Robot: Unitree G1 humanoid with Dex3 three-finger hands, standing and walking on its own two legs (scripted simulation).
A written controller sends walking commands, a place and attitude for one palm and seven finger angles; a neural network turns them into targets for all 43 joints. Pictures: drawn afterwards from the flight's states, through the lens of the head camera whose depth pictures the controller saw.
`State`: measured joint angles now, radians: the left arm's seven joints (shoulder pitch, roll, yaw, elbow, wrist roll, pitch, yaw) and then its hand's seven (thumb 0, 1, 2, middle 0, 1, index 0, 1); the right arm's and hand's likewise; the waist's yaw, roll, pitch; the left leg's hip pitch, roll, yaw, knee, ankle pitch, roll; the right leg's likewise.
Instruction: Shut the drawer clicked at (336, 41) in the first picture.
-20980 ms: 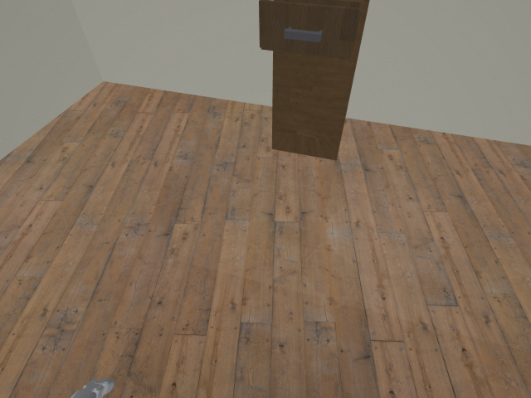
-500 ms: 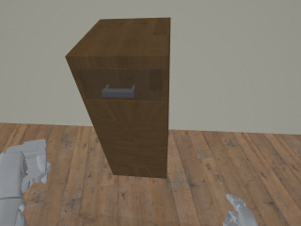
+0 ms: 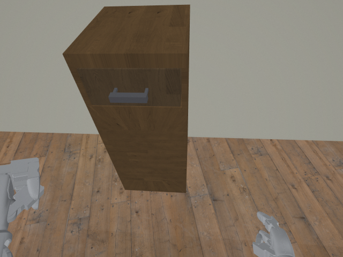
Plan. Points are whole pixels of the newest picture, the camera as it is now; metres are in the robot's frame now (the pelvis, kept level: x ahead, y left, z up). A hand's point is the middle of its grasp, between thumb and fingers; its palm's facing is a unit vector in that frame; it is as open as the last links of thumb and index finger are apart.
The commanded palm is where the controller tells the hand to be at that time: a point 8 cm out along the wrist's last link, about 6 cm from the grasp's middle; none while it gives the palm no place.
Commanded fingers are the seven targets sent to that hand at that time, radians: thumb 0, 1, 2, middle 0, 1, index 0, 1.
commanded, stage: step back with the hand held close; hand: left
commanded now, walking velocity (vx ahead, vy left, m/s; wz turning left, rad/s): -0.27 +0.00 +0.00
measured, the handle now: (129, 94) +0.61 +0.20 +0.03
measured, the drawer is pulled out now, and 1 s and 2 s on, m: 0.00 0.00 0.00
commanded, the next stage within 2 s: stop stepping back and stand still in 1.02 s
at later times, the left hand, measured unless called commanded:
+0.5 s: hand out of the picture +0.11 +0.27 +0.15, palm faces +0.34 -0.81 -0.48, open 3.2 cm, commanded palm +0.05 +0.31 +0.17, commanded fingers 0.00 0.90 0.90 -1.40 -1.60 -1.40 -1.60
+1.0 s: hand out of the picture +0.01 +0.28 +0.16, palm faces +0.44 -0.79 -0.43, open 3.2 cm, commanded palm -0.05 +0.32 +0.17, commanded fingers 0.00 0.90 0.90 -1.40 -1.60 -1.40 -1.60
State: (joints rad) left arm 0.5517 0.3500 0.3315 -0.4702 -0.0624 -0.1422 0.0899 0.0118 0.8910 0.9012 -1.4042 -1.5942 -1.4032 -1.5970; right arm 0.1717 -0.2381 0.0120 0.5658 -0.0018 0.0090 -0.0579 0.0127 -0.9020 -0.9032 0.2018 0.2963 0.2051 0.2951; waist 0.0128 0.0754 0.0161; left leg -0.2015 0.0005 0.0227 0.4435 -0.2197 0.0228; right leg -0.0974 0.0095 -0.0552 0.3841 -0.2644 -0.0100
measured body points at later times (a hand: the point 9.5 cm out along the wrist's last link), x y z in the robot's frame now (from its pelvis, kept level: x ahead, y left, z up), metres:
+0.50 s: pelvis -0.08 +0.02 -0.01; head -0.06 +0.02 +0.44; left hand +0.09 +0.31 +0.18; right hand +0.11 -0.21 -0.08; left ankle +0.01 +0.10 -0.74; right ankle -0.04 -0.11 -0.74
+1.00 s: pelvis -0.16 +0.03 -0.01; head -0.14 +0.05 +0.44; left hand -0.02 +0.32 +0.18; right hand +0.05 -0.20 -0.08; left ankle -0.15 +0.12 -0.74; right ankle -0.09 -0.11 -0.74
